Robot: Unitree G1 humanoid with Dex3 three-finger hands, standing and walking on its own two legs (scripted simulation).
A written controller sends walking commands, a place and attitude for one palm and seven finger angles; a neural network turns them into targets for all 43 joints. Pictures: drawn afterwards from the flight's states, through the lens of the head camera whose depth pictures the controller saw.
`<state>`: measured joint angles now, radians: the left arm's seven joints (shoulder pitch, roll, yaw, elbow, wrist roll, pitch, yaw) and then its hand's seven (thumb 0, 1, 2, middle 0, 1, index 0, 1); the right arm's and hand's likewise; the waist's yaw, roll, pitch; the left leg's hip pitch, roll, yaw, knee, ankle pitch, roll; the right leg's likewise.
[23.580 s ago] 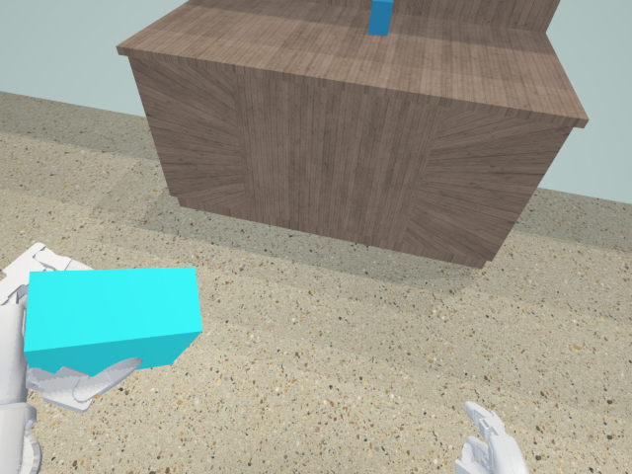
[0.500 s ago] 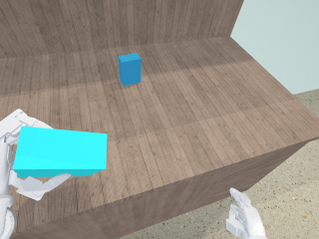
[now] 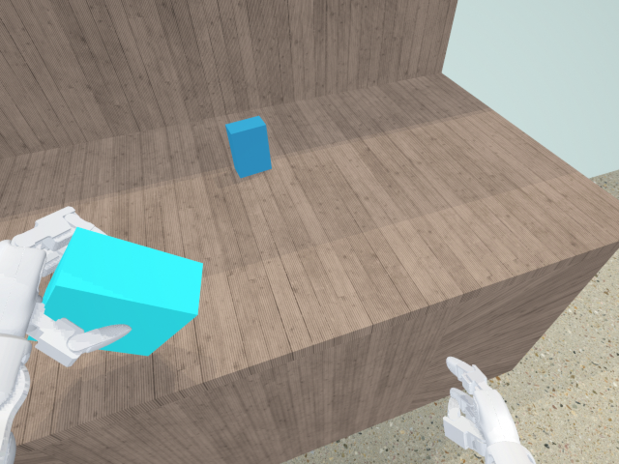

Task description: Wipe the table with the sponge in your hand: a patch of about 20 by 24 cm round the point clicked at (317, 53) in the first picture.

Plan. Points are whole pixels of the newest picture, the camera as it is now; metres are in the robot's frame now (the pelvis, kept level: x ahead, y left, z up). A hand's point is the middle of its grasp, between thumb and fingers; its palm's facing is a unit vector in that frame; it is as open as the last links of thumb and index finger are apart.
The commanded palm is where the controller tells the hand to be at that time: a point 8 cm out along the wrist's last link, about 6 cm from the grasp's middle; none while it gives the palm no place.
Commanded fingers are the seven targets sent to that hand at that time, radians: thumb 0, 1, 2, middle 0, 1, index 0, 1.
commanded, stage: turn the palm down, sponge in hand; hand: left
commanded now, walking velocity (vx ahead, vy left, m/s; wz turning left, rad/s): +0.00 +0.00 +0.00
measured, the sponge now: (137, 304) +0.25 +0.22 +0.12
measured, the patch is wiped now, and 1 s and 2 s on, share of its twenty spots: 0.00 0.00 0.00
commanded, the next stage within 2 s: move the sponge above the wiping area in 1.92 s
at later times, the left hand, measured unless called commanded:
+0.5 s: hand (131, 293) +0.24 +0.21 +0.16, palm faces +0.21 -0.50 -0.84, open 10.5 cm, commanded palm +0.20 +0.26 +0.21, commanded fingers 0.00 0.10 1.30 -1.20 -1.60 -1.20 -1.60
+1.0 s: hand (96, 288) +0.24 +0.24 +0.17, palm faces +0.28 -0.26 -0.92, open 10.5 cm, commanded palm +0.20 +0.26 +0.22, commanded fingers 0.00 0.10 1.30 -1.20 -1.60 -1.20 -1.60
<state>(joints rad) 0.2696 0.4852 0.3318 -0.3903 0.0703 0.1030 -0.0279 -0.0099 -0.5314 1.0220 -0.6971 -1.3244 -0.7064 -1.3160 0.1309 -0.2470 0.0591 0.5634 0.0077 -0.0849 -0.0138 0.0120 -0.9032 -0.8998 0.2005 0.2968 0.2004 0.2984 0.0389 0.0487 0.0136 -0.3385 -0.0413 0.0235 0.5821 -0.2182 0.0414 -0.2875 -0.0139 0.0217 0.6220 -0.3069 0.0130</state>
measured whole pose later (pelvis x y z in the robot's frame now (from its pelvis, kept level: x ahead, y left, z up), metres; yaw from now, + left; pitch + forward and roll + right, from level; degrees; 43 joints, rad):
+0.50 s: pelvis +0.02 -0.07 -0.01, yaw +2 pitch +0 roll +0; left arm 0.28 0.64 0.35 -0.32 0.21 -0.02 -0.09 -0.01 -0.54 1.02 -0.70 -1.32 -0.71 -1.31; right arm 0.18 -0.28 0.01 0.59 0.01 -0.08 -0.10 0.01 -0.90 -0.90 0.20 0.30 0.20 0.30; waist 0.07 0.08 -0.01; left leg -0.43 0.03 -0.07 0.73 -0.30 -0.02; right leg -0.35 0.07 -0.06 0.74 -0.39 -0.09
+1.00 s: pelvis +0.02 -0.03 -0.01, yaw +1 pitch +0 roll -1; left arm 0.27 0.64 0.18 -0.43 0.51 0.17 0.05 -0.01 -0.54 1.02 -0.71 -1.31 -0.72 -1.31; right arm 0.13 -0.26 0.03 0.57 0.04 -0.06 -0.11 0.01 -0.91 -0.90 0.20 0.30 0.20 0.30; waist 0.10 0.10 -0.04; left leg -0.38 0.01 -0.04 0.68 -0.29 -0.01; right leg -0.30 0.04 -0.03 0.67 -0.37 -0.04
